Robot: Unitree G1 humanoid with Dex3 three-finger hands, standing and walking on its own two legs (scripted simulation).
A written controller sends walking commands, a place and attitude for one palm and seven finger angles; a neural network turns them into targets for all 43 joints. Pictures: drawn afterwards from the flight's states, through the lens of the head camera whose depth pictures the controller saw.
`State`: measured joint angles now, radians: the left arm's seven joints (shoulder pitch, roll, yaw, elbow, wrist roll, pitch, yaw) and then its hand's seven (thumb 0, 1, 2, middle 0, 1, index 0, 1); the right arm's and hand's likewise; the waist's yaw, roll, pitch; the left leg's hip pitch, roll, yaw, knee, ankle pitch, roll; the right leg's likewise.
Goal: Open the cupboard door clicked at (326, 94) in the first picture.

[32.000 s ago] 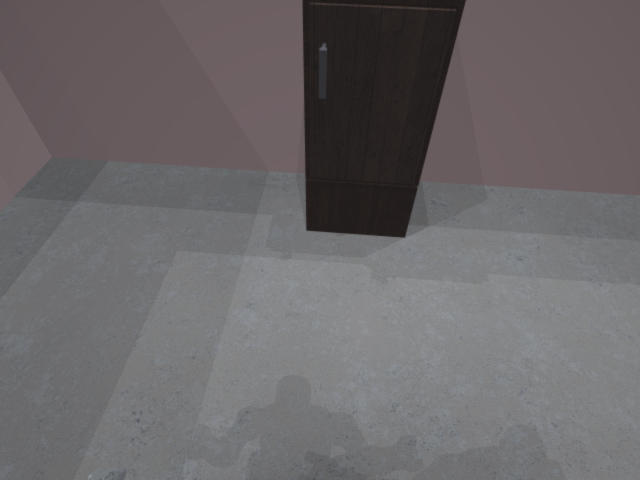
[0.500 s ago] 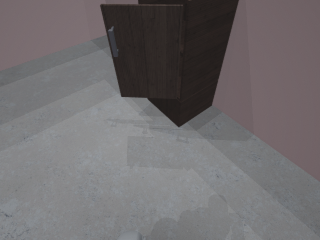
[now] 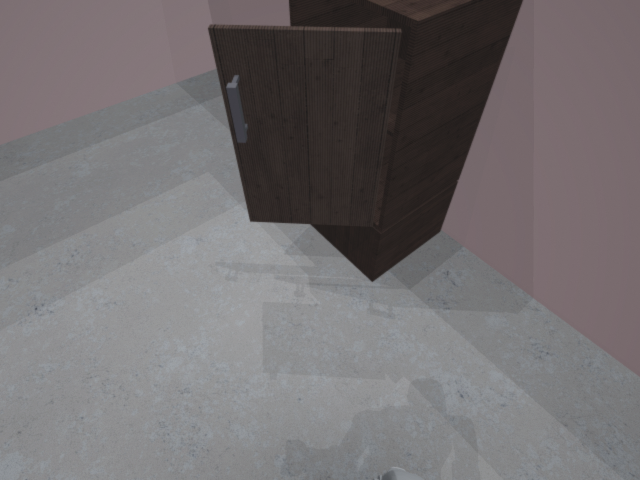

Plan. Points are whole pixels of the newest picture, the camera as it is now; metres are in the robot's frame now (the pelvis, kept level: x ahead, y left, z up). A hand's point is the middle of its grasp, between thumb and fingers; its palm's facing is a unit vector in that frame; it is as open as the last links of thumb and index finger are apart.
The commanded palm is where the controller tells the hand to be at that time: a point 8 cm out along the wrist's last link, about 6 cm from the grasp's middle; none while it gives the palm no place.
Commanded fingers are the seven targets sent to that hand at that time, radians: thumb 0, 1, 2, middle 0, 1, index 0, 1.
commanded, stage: take the last steps up to it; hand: left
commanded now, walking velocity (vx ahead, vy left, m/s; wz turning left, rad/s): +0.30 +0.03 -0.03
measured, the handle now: (239, 109) +0.87 +0.25 -0.03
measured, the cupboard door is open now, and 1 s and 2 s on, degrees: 47 47 47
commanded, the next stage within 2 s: come to a stop and stand still in 0.52 s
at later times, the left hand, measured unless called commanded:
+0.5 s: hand out of the picture +0.14 +0.19 -0.18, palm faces +0.10 -0.98 -0.15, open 7.3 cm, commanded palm none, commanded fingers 0.00 0.90 0.90 -0.20 -0.30 -0.20 -0.30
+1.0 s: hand (210, 330) +0.38 +0.23 -0.17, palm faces -0.03 -0.97 -0.25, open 7.3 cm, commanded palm none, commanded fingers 0.00 0.90 0.90 -0.20 -0.30 -0.20 -0.30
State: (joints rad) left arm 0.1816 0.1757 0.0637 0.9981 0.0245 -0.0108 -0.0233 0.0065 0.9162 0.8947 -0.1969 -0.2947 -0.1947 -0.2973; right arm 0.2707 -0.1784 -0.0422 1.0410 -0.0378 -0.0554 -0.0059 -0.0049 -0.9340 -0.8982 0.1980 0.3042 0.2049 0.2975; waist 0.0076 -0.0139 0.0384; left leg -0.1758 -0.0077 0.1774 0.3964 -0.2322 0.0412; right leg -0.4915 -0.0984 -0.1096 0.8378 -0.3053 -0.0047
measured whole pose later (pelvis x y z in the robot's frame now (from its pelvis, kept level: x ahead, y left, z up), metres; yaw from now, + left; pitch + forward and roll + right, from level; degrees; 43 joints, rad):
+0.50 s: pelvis +0.20 +0.03 -0.01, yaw +0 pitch +0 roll +0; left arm 0.39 0.16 0.04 1.13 0.02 -0.06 0.00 0.00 0.92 0.89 -0.20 -0.30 -0.20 -0.30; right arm 0.15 -0.18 -0.04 1.04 -0.03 -0.03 0.03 0.01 -0.92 -0.90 0.19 0.30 0.20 0.30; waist 0.04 -0.02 0.05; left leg -0.42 0.05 0.11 0.56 -0.19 -0.01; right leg -0.02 -0.05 -0.13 0.41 -0.38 0.02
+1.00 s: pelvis +0.29 +0.03 -0.01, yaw -3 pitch +1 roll +0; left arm 0.17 0.21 0.05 0.98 0.02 0.03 0.02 0.00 0.92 0.89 -0.20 -0.29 -0.20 -0.30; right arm 0.22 -0.17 -0.05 1.05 -0.02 0.03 -0.03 0.00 -0.91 -0.90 0.20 0.30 0.21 0.30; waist -0.02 0.00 0.05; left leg -0.32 0.04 0.13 0.60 -0.30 0.02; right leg -0.28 -0.03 -0.07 0.58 -0.31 -0.01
